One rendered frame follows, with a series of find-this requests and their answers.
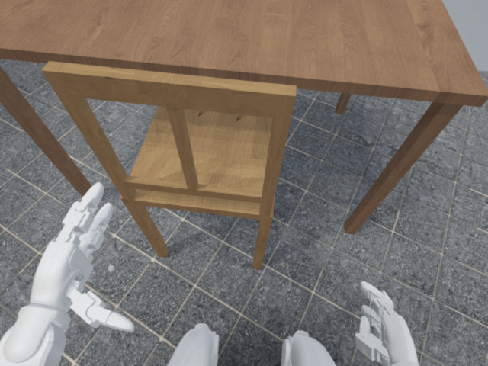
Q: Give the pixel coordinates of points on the chair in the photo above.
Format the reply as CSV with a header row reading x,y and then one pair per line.
x,y
214,145

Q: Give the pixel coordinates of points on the robot thigh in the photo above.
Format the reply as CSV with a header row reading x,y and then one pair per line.
x,y
198,347
301,350

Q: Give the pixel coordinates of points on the table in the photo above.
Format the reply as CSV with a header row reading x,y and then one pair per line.
x,y
406,49

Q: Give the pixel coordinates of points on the robot right thigh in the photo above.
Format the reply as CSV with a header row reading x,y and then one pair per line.
x,y
301,350

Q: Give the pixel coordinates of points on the robot left thigh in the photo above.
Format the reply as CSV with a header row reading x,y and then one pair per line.
x,y
198,347

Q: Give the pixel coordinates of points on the right robot hand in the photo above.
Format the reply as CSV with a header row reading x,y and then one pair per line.
x,y
392,342

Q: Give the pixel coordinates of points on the left robot hand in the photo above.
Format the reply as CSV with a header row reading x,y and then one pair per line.
x,y
69,255

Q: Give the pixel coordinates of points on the left robot forearm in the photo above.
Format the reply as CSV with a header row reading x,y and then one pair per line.
x,y
37,338

